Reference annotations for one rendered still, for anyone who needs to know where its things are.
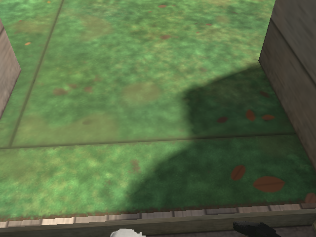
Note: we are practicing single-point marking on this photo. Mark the robot right hand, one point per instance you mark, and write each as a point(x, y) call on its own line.
point(254, 229)

